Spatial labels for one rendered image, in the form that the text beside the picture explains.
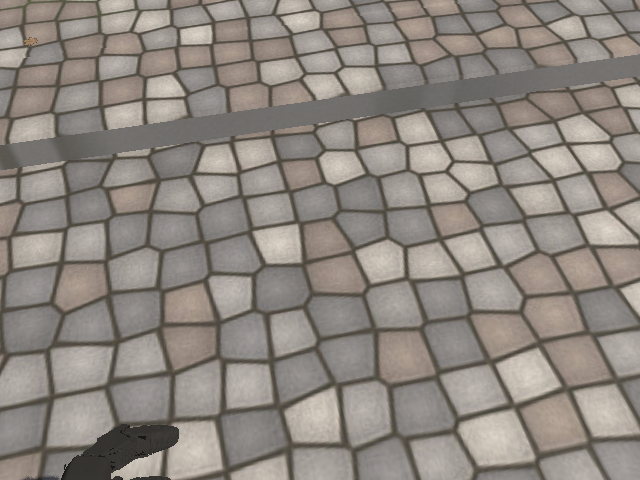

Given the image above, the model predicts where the left robot hand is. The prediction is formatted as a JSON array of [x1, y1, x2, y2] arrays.
[[61, 424, 179, 480]]

